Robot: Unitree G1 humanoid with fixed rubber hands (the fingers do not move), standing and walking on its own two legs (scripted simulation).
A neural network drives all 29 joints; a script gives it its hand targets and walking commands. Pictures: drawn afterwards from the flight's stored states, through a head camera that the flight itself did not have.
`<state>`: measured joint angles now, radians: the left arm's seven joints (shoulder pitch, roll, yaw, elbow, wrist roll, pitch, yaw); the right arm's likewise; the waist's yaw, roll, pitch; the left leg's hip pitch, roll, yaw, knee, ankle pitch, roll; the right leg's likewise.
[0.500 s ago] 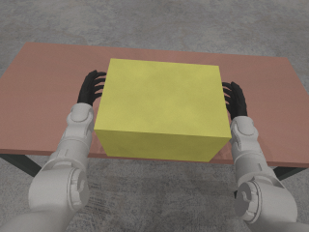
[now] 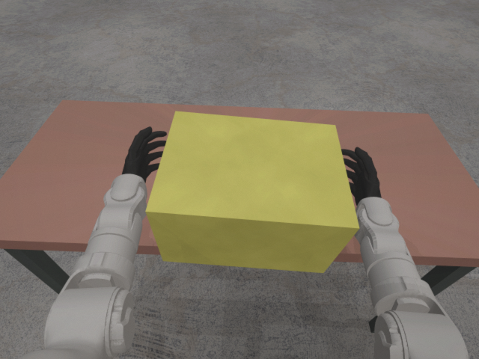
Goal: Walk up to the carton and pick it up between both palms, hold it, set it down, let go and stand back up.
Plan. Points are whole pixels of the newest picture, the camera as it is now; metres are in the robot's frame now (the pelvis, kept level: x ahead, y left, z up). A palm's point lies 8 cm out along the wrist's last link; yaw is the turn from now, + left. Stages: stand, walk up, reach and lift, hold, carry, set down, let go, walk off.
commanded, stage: reach and lift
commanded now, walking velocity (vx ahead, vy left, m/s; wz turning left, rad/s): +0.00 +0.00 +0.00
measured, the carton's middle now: (249, 192) +0.41 -0.02 +0.05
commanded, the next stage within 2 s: none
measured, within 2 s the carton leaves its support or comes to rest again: neither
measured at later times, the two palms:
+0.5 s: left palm (113, 170) +0.37 +0.20 +0.15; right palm (364, 194) +0.35 -0.20 +0.11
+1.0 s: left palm (98, 176) +0.34 +0.21 +0.17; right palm (372, 189) +0.33 -0.19 +0.15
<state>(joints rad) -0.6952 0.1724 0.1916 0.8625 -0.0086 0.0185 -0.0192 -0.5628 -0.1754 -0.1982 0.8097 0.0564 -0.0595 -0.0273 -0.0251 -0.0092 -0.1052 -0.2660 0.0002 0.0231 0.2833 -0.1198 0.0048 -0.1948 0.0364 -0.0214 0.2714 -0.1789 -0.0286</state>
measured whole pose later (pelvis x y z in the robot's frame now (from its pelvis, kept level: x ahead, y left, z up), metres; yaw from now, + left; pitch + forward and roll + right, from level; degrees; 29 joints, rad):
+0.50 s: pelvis -0.02 +0.01 +0.00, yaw +0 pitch -1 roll +0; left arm -0.63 0.13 0.25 0.51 0.12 0.34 -0.05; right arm -0.55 -0.15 -0.24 0.69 0.00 0.08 0.02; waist -0.03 -0.04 -0.04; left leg -0.15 -0.02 0.03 0.26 -0.10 0.02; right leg -0.08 0.02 -0.02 0.24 -0.16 -0.02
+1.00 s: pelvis -0.02 +0.01 +0.00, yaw +1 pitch -3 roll +0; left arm -0.53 0.13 0.27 0.21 0.14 0.56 -0.08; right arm -0.52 -0.17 -0.13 0.50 0.14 0.26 -0.03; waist -0.05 -0.06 -0.02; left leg -0.11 -0.01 0.02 0.27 -0.10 0.01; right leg -0.03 0.03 -0.03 0.26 -0.17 -0.03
